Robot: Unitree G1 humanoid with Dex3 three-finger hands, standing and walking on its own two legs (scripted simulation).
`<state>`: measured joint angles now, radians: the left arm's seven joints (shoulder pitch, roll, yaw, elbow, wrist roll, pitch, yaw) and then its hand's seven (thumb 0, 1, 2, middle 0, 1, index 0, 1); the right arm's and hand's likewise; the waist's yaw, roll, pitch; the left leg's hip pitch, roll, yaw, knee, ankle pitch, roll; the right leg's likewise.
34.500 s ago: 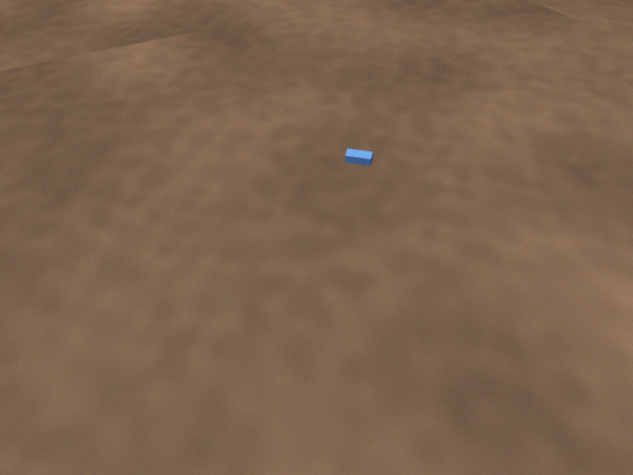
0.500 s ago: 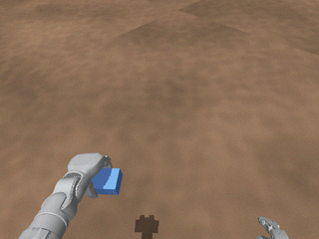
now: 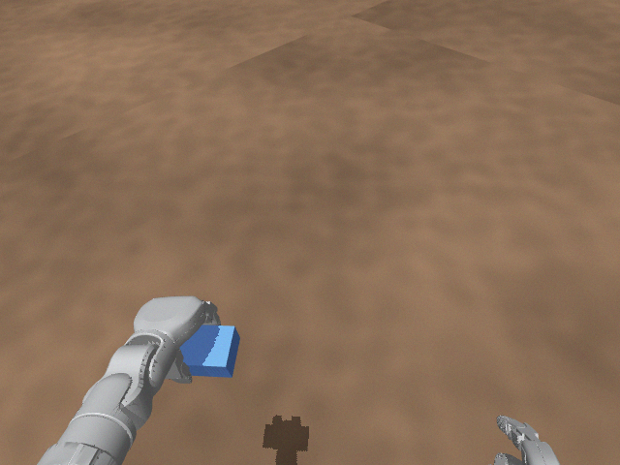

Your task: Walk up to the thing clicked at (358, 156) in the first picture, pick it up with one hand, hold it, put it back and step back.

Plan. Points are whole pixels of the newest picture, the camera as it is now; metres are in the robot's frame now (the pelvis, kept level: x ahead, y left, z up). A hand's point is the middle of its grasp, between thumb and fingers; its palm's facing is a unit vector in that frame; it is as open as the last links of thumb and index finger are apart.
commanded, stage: hold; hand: left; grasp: from above
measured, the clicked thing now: (191, 349) +0.31 +0.22 -0.07
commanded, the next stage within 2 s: crouch in 0.22 s
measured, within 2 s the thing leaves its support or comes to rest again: neither
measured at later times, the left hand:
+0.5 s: hand (180, 349) +0.30 +0.22 -0.05, palm faces -0.44 -0.04 -0.90, open 8.9 cm
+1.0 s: hand (203, 378) +0.33 +0.25 -0.25, palm faces -0.41 +0.07 -0.91, open 8.9 cm
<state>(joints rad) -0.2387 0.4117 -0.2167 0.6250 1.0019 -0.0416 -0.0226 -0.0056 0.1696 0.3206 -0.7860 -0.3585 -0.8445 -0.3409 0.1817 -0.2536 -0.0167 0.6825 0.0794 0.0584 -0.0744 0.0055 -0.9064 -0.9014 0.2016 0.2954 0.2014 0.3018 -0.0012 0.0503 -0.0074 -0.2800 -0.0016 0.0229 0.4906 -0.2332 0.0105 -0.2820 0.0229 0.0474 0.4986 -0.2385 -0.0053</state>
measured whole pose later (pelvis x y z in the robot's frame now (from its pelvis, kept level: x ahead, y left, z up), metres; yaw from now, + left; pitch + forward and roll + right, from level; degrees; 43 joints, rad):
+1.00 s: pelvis -0.04 +0.01 -0.14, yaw +1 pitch +25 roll -3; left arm -0.57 0.45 -0.12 1.12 1.21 -0.13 0.34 -0.01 0.17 0.33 -0.76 -0.40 -0.81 -0.39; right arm 0.23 -0.28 -0.07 0.71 -0.01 0.03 -0.01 0.00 -0.90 -0.90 0.20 0.30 0.20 0.30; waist -0.10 0.02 -0.19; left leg -1.29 0.00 -0.02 1.37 -0.53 0.02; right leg -1.25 0.03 -0.01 1.33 -0.52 0.01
